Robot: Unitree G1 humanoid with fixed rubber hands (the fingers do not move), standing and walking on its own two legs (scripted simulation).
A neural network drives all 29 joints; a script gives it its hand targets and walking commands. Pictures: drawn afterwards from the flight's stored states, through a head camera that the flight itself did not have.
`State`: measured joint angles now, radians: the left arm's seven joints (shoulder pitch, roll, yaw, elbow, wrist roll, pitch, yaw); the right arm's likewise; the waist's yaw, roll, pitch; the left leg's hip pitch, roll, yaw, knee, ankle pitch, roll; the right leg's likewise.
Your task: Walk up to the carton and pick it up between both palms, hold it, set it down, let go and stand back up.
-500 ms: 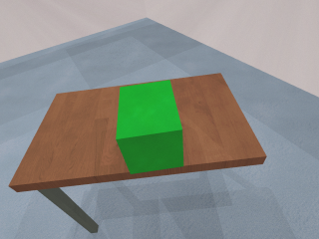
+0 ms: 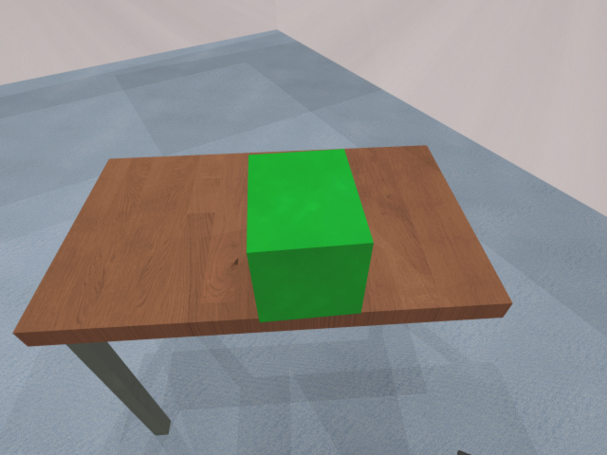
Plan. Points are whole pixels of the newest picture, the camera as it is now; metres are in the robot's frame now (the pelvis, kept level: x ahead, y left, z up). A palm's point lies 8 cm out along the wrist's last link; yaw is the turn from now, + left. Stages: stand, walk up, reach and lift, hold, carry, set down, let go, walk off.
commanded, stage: walk up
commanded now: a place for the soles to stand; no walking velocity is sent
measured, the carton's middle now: (303, 232) +0.50 +0.03 +0.01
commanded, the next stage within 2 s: reach and lift in 2.00 s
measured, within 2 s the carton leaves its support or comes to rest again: neither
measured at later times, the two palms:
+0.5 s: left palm out of the picture +0.01 +0.21 -0.13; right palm out of the picture +0.03 -0.22 -0.12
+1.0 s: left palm out of the picture +0.04 +0.25 -0.13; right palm out of the picture +0.06 -0.19 -0.12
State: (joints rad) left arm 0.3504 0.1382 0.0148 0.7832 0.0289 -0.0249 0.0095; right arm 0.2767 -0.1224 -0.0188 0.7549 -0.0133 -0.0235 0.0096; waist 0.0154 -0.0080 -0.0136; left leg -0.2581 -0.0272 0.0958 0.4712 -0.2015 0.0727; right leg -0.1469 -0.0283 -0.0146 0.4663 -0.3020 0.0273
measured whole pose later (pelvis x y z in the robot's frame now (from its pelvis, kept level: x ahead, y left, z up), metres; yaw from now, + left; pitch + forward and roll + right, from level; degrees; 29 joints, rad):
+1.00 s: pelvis +0.02 +0.03 +0.00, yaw +2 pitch -1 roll -1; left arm 0.38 0.14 0.02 0.81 0.04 -0.03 0.03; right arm 0.40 -0.14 -0.03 0.77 -0.02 -0.01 0.00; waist -0.01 0.00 0.04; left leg -0.25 -0.08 0.06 0.50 -0.24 0.12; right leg -0.18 -0.05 -0.04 0.50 -0.30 0.00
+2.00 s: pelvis +0.02 +0.01 +0.00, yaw +8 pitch -1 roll -1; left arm 0.37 0.14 0.01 0.87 0.02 -0.02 0.02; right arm 0.39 -0.15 -0.03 0.81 -0.02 -0.02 0.00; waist -0.01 0.00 0.03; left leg -0.23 -0.11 -0.05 0.44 -0.19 0.09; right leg -0.12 -0.06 -0.14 0.40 -0.27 0.03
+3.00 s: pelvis -0.01 +0.00 +0.01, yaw +0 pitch -3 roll -1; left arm 0.23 0.25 -0.01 0.38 -0.11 0.10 0.02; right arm 0.21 -0.06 -0.01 0.53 0.05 -0.05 -0.02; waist 0.08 -0.03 0.01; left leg -0.18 -0.01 0.08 0.39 -0.16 0.04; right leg -0.11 0.03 0.01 0.35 -0.19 -0.01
